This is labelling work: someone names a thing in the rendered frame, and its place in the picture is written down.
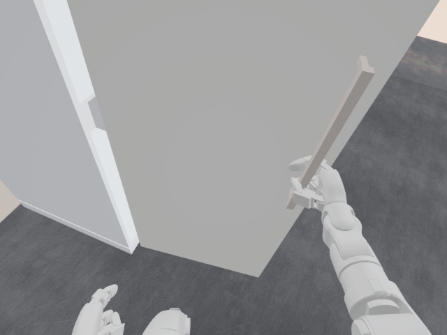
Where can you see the right robot forearm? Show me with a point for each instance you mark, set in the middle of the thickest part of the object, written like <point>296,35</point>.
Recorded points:
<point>366,286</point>

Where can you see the robot left thigh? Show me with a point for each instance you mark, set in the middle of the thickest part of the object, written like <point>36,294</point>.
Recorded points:
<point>169,322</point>

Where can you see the robot right upper arm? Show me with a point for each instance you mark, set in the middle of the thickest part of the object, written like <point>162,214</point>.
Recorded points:
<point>388,324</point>

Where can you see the right robot hand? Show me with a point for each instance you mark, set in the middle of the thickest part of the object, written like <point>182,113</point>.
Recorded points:
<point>324,188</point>

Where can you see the handle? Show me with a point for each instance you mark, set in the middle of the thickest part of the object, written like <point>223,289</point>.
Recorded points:
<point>349,101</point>

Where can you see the left robot hand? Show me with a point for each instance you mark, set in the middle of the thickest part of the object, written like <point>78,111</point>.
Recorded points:
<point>92,320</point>

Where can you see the fridge door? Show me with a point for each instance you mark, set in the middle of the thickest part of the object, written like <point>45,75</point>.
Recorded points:
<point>207,102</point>

